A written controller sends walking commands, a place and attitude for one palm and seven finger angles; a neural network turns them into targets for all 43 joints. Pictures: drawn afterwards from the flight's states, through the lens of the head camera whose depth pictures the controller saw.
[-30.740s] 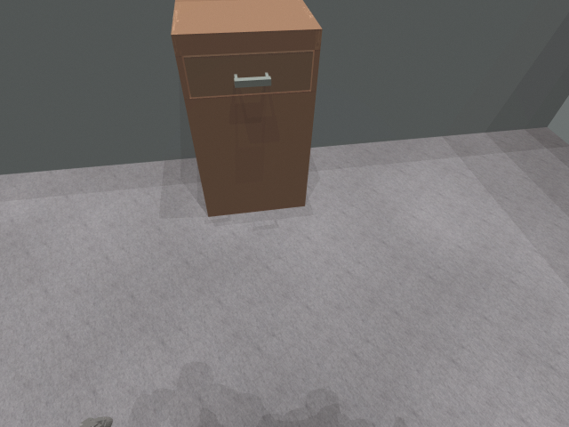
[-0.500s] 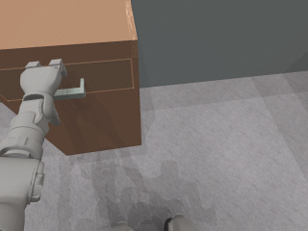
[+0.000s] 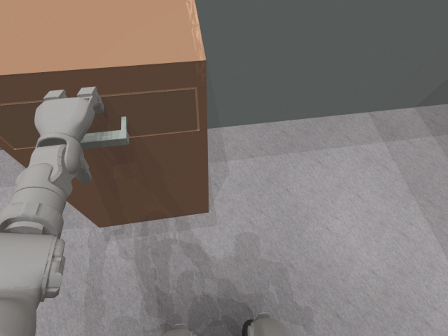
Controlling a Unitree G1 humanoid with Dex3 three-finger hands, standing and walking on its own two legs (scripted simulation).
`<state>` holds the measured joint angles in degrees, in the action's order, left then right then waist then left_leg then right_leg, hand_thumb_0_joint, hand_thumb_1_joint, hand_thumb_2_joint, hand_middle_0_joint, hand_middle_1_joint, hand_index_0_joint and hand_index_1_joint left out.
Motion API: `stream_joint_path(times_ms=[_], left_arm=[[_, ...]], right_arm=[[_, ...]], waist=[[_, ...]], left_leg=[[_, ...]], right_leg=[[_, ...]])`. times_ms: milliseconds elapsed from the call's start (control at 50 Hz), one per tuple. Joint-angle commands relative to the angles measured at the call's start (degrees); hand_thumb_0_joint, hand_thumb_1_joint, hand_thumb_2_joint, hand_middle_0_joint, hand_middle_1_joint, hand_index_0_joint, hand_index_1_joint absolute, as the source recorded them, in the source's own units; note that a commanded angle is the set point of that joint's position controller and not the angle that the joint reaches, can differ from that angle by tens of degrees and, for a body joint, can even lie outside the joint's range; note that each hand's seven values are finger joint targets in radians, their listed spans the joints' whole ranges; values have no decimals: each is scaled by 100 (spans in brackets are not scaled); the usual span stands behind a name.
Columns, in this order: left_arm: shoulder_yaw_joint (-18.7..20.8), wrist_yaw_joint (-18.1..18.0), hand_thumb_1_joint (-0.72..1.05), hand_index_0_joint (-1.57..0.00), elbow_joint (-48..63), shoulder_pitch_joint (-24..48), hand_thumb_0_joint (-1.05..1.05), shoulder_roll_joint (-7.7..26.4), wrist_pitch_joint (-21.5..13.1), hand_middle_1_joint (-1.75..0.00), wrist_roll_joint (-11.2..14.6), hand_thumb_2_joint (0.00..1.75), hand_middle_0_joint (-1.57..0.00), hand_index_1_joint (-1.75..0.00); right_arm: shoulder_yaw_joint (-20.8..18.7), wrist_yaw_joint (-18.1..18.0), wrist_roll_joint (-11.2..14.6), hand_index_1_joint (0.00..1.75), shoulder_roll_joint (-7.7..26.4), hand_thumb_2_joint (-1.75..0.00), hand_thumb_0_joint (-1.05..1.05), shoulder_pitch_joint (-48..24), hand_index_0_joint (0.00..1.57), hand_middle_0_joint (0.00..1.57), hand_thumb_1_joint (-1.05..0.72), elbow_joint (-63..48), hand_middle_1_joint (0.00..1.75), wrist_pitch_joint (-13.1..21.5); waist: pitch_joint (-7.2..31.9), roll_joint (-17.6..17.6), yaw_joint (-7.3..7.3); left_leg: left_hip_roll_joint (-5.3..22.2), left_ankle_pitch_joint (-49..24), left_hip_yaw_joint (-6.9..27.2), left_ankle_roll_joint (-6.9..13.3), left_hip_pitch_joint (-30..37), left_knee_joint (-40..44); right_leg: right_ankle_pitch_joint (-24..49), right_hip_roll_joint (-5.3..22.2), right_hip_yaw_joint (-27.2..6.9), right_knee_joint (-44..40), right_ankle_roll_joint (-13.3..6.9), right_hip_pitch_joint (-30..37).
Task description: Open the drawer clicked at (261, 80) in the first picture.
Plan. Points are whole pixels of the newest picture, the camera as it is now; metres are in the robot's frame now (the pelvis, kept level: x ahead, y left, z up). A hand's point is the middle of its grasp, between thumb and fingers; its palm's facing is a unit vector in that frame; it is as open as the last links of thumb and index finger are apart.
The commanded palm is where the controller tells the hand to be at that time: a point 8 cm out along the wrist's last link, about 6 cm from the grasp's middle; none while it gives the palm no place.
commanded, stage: re-aim the fingers above the handle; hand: left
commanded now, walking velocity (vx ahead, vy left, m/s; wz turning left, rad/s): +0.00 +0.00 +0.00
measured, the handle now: (98, 131) +0.53 +0.26 -0.04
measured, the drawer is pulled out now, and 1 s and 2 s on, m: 0.00 0.00 0.00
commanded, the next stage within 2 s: lower the fingers behind the handle in 0.70 s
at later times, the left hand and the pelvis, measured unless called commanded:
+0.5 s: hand (80, 135) +0.48 +0.26 +0.02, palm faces -0.06 -0.01 -1.00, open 13.9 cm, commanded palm +0.47 +0.25 +0.08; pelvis +0.00 +0.00 +0.00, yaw +0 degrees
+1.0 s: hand (79, 141) +0.47 +0.27 +0.01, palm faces -0.11 -0.01 -0.99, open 13.9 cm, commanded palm +0.47 +0.26 +0.06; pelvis +0.00 -0.01 +0.00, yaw +0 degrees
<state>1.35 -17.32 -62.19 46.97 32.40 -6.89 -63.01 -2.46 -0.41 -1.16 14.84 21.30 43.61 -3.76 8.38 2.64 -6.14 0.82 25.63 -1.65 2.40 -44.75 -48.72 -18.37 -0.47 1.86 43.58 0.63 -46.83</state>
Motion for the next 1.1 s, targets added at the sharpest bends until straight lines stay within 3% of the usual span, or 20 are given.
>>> stream_joint_path(times_ms=[0, 40, 80, 100, 180, 220, 260, 300, 340, 380, 440, 480, 540, 600, 640, 680, 740, 880, 920, 1080], left_arm=[[548, -482, -50, -30, 1112, 2379, 0, 1748, 108, -120, 5, 30, -30, -120], [707, -523, -50, -30, 979, 2369, 0, 1981, 274, -120, -10, 30, -30, -120], [385, -488, -50, -30, 909, 2356, 0, 1624, 409, -120, -20, 30, -30, -120], [466, -450, -50, -30, 832, 2272, 0, 1748, 460, -120, -17, 30, -30, -120], [104, -242, -50, -30, 1155, 2661, 0, 1341, 329, -120, 44, 30, -30, -120], [223, -180, -50, -30, 1157, 2550, 0, 1462, 233, -120, 77, 30, -30, -120], [80, -162, -50, -30, 1133, 2560, 0, 1275, 134, -120, 71, 30, -30, -120], [202, -231, -50, -30, 1029, 2482, 0, 1401, 116, -120, 45, 30, -30, -120], [529, -307, -50, -30, 1100, 2441, 0, 1780, 109, -120, 33, 30, -30, -120], [309, -378, -50, -30, 1021, 2379, 0, 1495, 181, -120, -20, 30, -30, -120], [443, -407, -50, -30, 852, 2373, 0, 1698, 325, -120, 13, 30, -30, -120], [268, -384, -50, -30, 848, 2559, 0, 1565, 361, -120, 9, 30, -30, -120], [460, -301, -50, -30, 1114, 2604, 0, 1822, 258, -120, 38, 30, -30, -120], [300, -259, -50, -30, 1083, 2551, 0, 1640, 175, -120, 1, 30, -30, -120], [470, -251, -50, -30, 1132, 2439, 0, 1799, 138, -120, 44, 30, -30, -120], [244, -257, -50, -30, 1017, 2342, 0, 1468, 146, -120, 37, 30, -30, -120], [507, -281, -50, -30, 919, 2312, 0, 1831, 198, -120, 63, 30, -30, -120], [340, -238, -50, -30, 843, 2183, 0, 1620, 90, -120, 45, 30, -30, -120], [383, -255, -50, -30, 808, 2279, 0, 1729, 44, -120, 13, 30, -30, -120], [452, -570, -50, -30, 915, 2324, 0, 1659, -3, -120, -86, 30, -30, -120]], right_arm=[[-338, -38, -70, 30, 1057, -90, 0, 812, 20, 20, -90, -224, 30, 35], [-316, -14, -70, 30, 1106, -90, 0, 766, 20, 20, -90, -222, 30, -18], [-321, 2, -36, 30, 1060, -90, 0, 765, 20, 20, -90, -293, 30, -10], [-317, -7, -23, 30, 1094, -90, 0, 751, 20, 20, -90, -288, 30, -16], [-375, -74, 14, 30, 1036, -90, 0, 847, 20, 20, -90, -319, 30, 37], [-370, -107, 5, 30, 1043, -90, 0, 859, 20, 20, -90, -300, 30, 53], [-360, -123, -3, 30, 1000, -90, 0, 854, 20, 20, -90, -303, 30, 62], [-337, -113, -18, 30, 1021, -90, 0, 811, 20, 20, -90, -290, 30, 59], [-337, -92, -40, 30, 1060, -90, 0, 804, 20, 20, -90, -276, 30, 30], [-337, -63, -34, 30, 1017, -90, 0, 797, 20, 20, -90, -296, 30, 31], [-321, -53, -31, 30, 1062, -90, 0, 766, 20, 20, -90, -297, 30, 3], [-322, -62, -7, 30, 1053, -90, 0, 782, 20, 20, -90, -305, 30, 30], [-326, -106, -22, 30, 1063, -90, 0, 779, 20, 20, -90, -327, 30, 41], [-334, -132, -11, 30, 1034, -90, 0, 805, 20, 20, -90, -310, 30, 66], [-338, -112, -24, 30, 1058, -90, 0, 811, 20, 20, -90, -290, 30, 48], [-353, -94, -12, 30, 1016, -90, 0, 830, 20, 20, -90, -290, 30, 56], [-325, -96, -16, 30, 1079, -90, 0, 785, 20, 20, -90, -275, 30, 23], [-345, -110, -6, 30, 1049, -90, 0, 823, 20, 20, -90, -295, 30, 66], [-332, -130, -7, 30, 1070, -90, 0, 809, 20, 20, -90, -286, 30, 74], [-361, -63, -101, 30, 1052, -90, 0, 839, 20, 20, -90, -215, 30, 109]], waist=[[2481, 657, 44], [2523, 468, 57], [2431, 502, -15], [2414, 385, 14], [2543, 465, -180], [2541, 398, -142], [2404, 452, -168], [2233, 396, -118], [2470, 417, -4], [2390, 535, -34], [2429, 265, -50], [2280, 347, -124], [2695, 355, -72], [2564, 389, -120], [2668, 455, -51], [2475, 468, -89], [2440, 216, -54], [2442, 209, -87], [2292, 138, -133], [2711, 601, -97]], left_leg=[[-64, -3624, 291, -212, 1732, 361], [-64, -3578, 284, -212, 1606, 371], [-64, -3466, 260, -195, 1615, 425], [-55, -3411, 264, -184, 1616, 441], [-22, -3433, 312, -176, 1984, 451], [-30, -3371, 321, -169, 1974, 469], [-41, -3381, 329, -174, 1929, 460], [-69, -3127, 292, -145, 1721, 481], [-78, -3311, 278, -158, 1709, 431], [-78, -3394, 275, -186, 1676, 425], [-102, -3150, 216, -133, 1484, 424], [-104, -2882, 215, -118, 1446, 493], [-126, -3045, 191, -88, 1552, 447], [-112, -3085, 212, -97, 1583, 440], [-105, -3310, 207, -115, 1661, 404], [-104, -3240, 208, -125, 1628, 416], [-131, -2944, 156, -81, 1360, 451], [-141, -2805, 152, -67, 1302, 396], [-138, -2640, 158, -61, 1141, 370], [-93, -3256, 258, -159, 1382, 50]], right_leg=[[1880, -284, 64, -68, -226, 1187], [1959, -282, 54, -44, -224, 1326], [1939, -285, 70, -102, -212, 1339], [1895, -282, 61, -124, -206, 1364], [1862, -291, 45, -237, -188, 1259], [1828, -287, 37, -248, -188, 1298], [1768, -280, 46, -253, -192, 1190], [1706, -278, 36, -244, -208, 1200], [1886, -272, 6, -167, -228, 1358], [1884, -274, 49, -137, -225, 1263], [1962, -269, -5, -157, -210, 1470], [1824, -262, 1, -217, -205, 1402], [2093, -248, -68, -190, -196, 1696], [2024, -254, -47, -199, -184, 1538], [2145, -265, -51, -161, -201, 1574], [2042, -273, -19, -188, -198, 1442], [2077, -257, -72, -207, -193, 1649], [2007, -253, -83, -165, -187, 1543], [1897, -242, -88, -140, -181, 1427], [1915, -271, -5, 185, -210, 947]])
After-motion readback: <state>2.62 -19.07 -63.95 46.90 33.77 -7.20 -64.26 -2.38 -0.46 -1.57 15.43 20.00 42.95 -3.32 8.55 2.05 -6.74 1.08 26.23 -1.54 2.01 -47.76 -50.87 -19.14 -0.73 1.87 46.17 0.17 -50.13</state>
